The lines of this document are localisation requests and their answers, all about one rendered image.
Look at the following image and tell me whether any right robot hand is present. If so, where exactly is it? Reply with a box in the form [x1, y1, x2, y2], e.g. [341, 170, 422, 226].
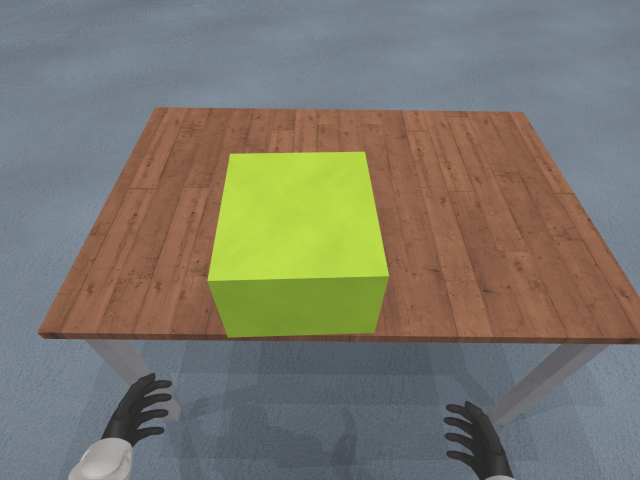
[444, 401, 514, 480]

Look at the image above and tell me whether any carton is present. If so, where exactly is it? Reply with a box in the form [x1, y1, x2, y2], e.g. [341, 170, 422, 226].
[207, 152, 389, 338]

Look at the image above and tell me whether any left robot hand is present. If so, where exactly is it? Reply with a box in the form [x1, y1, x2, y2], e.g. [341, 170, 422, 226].
[101, 373, 172, 447]

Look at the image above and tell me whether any robot left forearm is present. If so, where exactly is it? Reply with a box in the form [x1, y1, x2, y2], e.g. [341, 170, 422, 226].
[68, 438, 133, 480]

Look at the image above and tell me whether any table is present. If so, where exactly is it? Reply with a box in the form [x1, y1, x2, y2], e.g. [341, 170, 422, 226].
[37, 107, 640, 425]

